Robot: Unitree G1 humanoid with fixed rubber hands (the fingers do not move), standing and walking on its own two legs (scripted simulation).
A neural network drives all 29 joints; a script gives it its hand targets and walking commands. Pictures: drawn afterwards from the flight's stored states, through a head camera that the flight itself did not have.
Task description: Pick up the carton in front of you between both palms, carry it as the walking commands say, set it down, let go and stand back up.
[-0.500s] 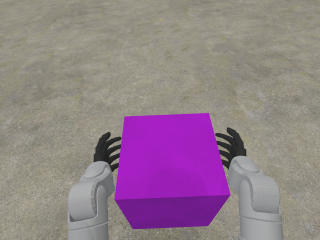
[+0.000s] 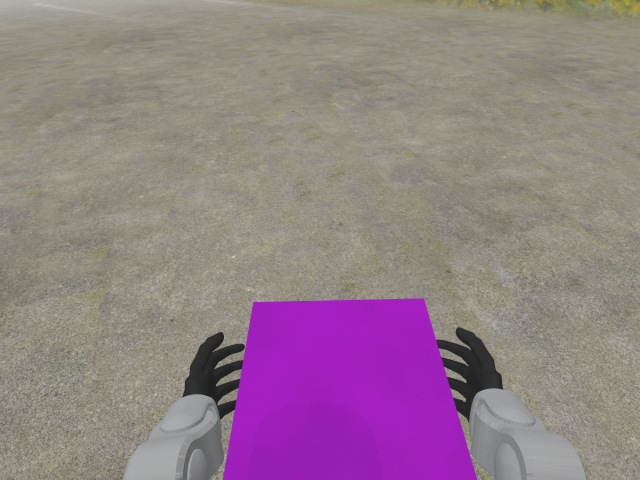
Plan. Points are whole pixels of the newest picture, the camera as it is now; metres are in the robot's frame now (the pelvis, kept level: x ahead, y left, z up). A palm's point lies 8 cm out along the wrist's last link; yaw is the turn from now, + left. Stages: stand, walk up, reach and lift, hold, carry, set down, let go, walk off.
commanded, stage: carry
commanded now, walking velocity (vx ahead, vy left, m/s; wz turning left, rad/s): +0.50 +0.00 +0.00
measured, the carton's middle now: (341, 430) +0.22 -0.01 +0.00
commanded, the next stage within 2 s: none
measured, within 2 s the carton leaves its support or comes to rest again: neither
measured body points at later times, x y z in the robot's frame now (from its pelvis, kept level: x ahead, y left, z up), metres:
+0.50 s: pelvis +0.30 -0.06 +0.00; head +0.32 -0.08 +0.45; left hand +0.53 +0.11 +0.06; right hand +0.56 -0.19 +0.05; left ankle +0.27 +0.07 -0.69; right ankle +0.35 -0.13 -0.75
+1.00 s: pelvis +0.45 -0.02 -0.02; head +0.43 -0.01 +0.43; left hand +0.69 +0.13 +0.06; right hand +0.69 -0.18 +0.06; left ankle +0.47 +0.07 -0.75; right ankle +0.35 -0.13 -0.75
